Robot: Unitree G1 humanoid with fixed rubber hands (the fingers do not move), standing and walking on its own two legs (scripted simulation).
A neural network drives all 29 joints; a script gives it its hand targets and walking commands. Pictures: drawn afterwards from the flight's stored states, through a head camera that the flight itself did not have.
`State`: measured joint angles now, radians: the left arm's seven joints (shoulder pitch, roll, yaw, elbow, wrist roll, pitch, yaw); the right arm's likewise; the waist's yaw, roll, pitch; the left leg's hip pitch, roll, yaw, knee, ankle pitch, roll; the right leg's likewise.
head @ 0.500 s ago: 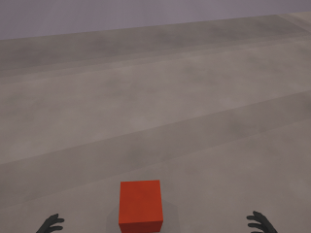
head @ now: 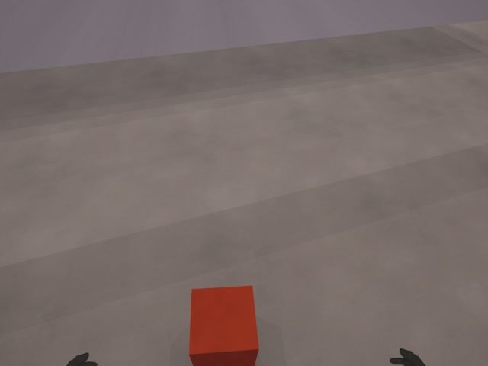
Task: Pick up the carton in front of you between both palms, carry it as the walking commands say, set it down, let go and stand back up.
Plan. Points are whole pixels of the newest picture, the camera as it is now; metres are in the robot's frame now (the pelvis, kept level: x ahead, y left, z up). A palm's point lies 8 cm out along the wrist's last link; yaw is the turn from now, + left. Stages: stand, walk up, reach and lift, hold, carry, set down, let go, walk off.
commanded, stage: stand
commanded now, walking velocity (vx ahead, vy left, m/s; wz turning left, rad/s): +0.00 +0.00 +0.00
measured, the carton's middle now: (223, 329) +0.39 +0.05 -0.65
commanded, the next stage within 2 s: none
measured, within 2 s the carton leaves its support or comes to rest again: neither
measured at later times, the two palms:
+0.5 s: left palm out of the picture +0.08 +0.30 -0.10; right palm out of the picture +0.08 -0.31 -0.09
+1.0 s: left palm out of the picture +0.07 +0.30 -0.10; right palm out of the picture +0.08 -0.31 -0.09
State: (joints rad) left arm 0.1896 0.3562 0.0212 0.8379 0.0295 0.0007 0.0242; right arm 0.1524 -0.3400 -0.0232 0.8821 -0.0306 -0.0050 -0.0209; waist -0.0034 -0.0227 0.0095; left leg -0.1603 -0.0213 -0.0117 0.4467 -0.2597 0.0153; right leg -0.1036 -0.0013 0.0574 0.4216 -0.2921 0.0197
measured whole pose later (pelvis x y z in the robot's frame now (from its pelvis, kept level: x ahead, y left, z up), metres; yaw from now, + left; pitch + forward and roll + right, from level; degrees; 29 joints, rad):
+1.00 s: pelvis -0.02 +0.00 +0.01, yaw +1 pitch -3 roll +0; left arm 0.14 0.38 0.02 1.00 0.02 -0.01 0.01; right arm 0.11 -0.38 -0.01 1.04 -0.02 -0.01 -0.01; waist 0.00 -0.01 0.03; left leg -0.13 -0.02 -0.03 0.36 -0.19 0.01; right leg -0.07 0.00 0.04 0.33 -0.22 0.01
